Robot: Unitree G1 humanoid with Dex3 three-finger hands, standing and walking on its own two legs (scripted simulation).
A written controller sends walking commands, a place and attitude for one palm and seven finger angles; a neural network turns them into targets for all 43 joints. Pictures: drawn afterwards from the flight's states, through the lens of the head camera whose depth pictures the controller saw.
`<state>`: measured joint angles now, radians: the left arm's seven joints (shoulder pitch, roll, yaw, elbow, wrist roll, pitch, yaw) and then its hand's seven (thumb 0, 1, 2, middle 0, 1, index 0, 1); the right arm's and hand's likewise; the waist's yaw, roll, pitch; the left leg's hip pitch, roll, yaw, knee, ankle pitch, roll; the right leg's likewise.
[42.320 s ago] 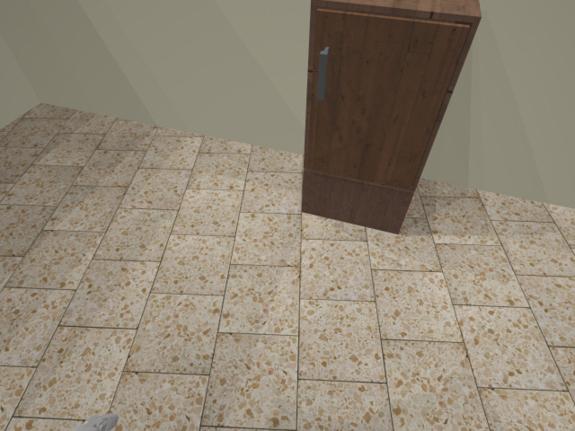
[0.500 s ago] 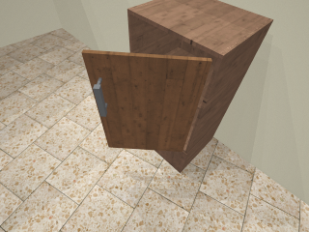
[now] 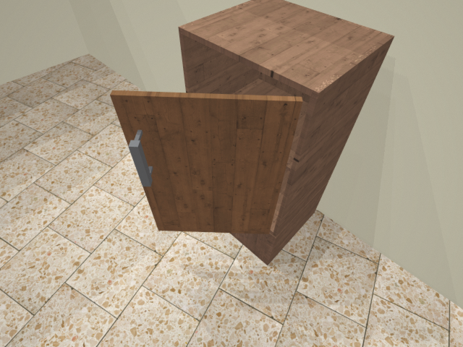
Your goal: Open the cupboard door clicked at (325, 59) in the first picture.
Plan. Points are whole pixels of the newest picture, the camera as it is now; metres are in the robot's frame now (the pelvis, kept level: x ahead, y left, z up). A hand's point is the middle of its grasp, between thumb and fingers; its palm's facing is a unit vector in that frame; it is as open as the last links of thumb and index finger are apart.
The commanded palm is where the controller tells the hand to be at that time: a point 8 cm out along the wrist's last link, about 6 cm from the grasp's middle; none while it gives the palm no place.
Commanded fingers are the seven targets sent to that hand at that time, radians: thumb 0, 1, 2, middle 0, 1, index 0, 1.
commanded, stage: come to a stop and stand still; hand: left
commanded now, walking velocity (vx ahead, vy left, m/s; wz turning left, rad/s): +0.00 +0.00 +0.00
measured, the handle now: (143, 159) +0.54 +0.26 -0.05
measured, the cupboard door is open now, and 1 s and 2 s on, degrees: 42 42 42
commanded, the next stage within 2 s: look again from close up in 0.88 s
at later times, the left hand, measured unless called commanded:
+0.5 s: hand out of the picture -0.03 +0.17 -0.17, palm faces +0.04 -0.98 -0.21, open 7.4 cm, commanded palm none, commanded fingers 0.00 0.90 0.90 -0.20 -0.30 -0.20 -0.30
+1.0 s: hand out of the picture -0.08 +0.14 -0.18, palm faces +0.08 -0.99 -0.14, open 7.4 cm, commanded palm none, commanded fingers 0.00 0.90 0.90 -0.20 -0.30 -0.20 -0.30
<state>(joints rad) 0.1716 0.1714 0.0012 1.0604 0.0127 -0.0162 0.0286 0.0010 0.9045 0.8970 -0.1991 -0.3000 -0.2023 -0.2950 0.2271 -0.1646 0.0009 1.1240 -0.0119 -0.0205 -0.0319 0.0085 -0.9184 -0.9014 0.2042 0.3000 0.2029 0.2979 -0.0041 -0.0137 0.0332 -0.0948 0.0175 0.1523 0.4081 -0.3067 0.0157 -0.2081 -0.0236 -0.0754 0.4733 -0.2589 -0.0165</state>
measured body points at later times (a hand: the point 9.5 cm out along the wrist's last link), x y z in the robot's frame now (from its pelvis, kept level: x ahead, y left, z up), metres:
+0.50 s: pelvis -0.04 +0.00 +0.00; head -0.04 -0.02 +0.45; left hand -0.03 +0.22 -0.16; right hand +0.00 -0.23 -0.17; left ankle -0.05 +0.10 -0.74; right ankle +0.00 -0.11 -0.74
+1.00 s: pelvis -0.06 +0.00 +0.00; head -0.06 +0.00 +0.45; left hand -0.08 +0.20 -0.16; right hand -0.11 -0.20 -0.16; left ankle -0.05 +0.10 -0.74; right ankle +0.00 -0.11 -0.74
